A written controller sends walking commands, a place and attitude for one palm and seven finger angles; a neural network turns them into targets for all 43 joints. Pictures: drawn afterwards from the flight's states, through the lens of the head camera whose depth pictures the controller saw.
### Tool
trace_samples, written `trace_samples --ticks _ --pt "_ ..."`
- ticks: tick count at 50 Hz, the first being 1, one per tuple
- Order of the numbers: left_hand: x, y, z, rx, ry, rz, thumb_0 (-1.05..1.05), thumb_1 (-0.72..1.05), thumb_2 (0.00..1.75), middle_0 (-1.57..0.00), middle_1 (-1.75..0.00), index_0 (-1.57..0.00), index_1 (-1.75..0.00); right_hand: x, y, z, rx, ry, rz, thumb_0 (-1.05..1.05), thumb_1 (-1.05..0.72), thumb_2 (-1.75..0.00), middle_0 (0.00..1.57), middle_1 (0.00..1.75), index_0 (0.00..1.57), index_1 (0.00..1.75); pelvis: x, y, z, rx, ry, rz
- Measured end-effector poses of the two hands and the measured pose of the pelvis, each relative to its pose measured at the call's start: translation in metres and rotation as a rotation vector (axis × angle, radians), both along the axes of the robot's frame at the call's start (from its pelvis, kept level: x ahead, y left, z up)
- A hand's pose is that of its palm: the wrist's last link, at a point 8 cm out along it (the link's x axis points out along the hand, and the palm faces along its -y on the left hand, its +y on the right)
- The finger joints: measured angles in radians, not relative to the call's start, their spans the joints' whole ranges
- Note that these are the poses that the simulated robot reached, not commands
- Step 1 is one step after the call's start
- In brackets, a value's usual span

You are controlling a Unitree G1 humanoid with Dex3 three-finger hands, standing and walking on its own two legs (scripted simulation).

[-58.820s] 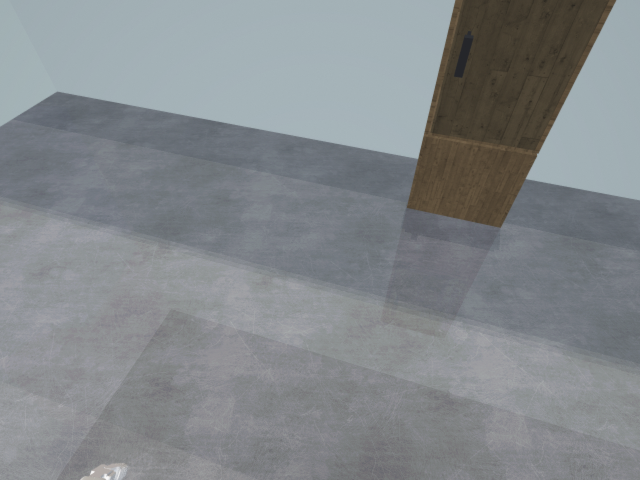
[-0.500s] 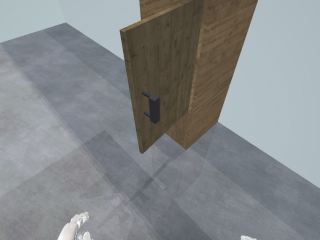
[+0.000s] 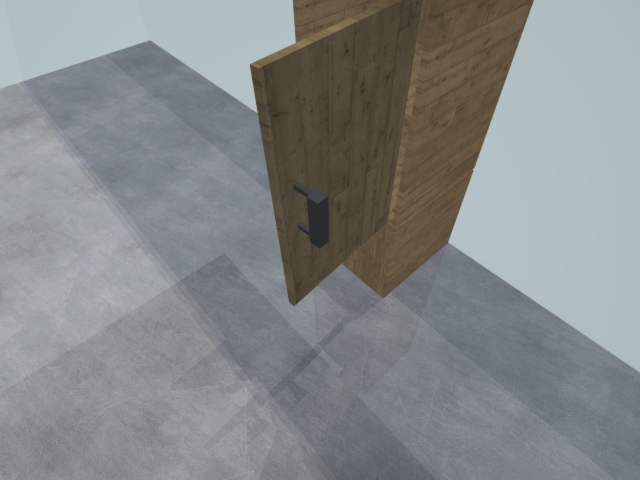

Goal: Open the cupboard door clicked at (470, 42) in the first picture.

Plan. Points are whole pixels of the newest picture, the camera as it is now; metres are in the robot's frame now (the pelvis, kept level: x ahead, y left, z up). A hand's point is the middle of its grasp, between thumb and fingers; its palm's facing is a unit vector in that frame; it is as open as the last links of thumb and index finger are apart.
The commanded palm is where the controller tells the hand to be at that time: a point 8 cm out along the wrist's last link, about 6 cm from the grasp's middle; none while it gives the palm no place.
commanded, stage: let the arm hang, fingers relaxed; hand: left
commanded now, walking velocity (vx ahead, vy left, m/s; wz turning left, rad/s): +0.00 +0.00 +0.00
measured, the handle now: (309, 214) +0.56 +0.06 -0.04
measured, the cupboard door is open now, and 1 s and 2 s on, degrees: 95 95 95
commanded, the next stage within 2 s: look to check the result in 0.38 s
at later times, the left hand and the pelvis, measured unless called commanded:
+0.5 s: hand out of the picture +0.00 +0.17 -0.17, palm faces +0.04 -0.98 -0.20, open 7.4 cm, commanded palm none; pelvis +0.00 -0.01 +0.00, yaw +0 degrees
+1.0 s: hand out of the picture +0.03 +0.17 -0.17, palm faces +0.04 -0.97 -0.22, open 7.4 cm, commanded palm none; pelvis +0.01 -0.01 +0.00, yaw +0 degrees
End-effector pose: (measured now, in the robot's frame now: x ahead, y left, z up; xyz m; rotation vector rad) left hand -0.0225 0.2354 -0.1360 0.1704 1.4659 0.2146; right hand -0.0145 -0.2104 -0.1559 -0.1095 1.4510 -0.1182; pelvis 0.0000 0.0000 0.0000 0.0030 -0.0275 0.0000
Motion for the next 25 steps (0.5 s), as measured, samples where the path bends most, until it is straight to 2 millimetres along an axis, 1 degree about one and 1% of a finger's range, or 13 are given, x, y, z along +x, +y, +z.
trace_samples --ticks 9,15,25 --pt "0.02 -0.022 -0.006 -0.048 -0.066 -0.013 0.0 0.91 0.9 -0.2 -0.3 -0.2 -0.3 0.002 -0.003 0.001 -0.005 -0.026 -0.007 0.01 -0.91 -0.9 0.2 0.3 0.2 0.3 -0.001 -0.004 0.0 0.003 -0.004 -0.002" --pt "0.024 -0.023 -0.007 -0.045 -0.074 -0.017 0.01 0.92 0.9 -0.2 -0.3 -0.2 -0.3 0.0 -0.006 0.003 -0.012 -0.024 -0.016 0.01 -0.91 -0.9 0.2 0.3 0.2 0.3 -0.001 -0.007 0.0 0.001 -0.003 -0.002" --pt "0.022 -0.02 -0.007 -0.038 -0.056 -0.011 0.0 0.91 0.9 -0.2 -0.3 -0.2 -0.3 -0.007 -0.012 0.005 -0.023 0.011 -0.017 0.01 -0.91 -0.9 0.2 0.3 0.2 0.3 0.001 -0.009 0.0 -0.001 0.003 0.001"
